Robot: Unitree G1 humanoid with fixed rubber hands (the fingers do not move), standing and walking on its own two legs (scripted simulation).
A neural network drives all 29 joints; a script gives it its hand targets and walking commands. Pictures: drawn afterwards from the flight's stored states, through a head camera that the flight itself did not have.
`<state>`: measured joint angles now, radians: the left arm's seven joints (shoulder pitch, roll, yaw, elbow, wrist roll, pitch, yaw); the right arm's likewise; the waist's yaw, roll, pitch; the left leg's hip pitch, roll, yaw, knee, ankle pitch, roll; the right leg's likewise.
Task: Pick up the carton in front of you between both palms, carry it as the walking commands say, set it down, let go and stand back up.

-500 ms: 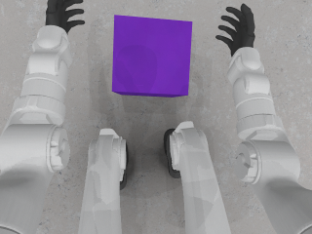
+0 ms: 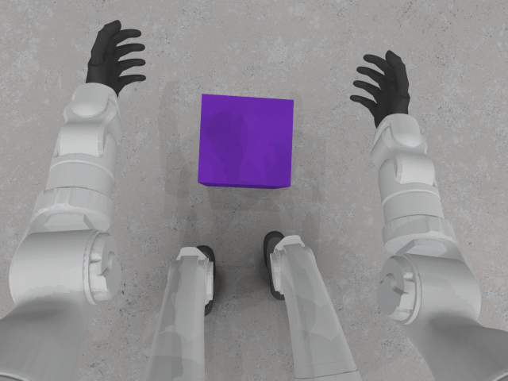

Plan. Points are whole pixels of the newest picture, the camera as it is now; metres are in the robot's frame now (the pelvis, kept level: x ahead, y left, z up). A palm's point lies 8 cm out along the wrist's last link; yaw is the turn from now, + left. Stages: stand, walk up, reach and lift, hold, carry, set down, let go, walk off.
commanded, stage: let go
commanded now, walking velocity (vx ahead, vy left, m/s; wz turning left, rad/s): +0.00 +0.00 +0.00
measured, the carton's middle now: (244, 148) +0.47 -0.04 -0.49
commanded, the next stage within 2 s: stand in 1.32 s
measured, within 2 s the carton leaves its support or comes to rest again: neither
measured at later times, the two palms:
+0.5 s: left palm (36, 171) +0.38 +0.20 +0.01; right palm (473, 175) +0.35 -0.25 +0.02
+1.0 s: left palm out of the picture +0.26 +0.24 +0.10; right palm out of the picture +0.25 -0.23 +0.10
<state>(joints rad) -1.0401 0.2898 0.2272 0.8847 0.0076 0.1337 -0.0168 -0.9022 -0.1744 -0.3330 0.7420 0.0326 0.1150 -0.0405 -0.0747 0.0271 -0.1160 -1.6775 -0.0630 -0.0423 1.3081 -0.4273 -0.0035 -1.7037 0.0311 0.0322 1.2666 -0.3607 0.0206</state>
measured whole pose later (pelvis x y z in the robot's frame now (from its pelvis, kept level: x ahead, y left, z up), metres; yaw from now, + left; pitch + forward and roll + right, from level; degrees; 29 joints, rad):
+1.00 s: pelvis +0.10 +0.00 +0.16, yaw +0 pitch -1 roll -1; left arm 0.23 0.21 0.04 0.44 0.00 0.08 -0.06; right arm 0.23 -0.22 -0.04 0.43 0.00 0.08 0.08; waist 0.00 0.01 0.06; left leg -0.13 -0.03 -0.05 0.43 -0.29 0.02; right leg -0.17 0.02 0.05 0.42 -0.24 0.01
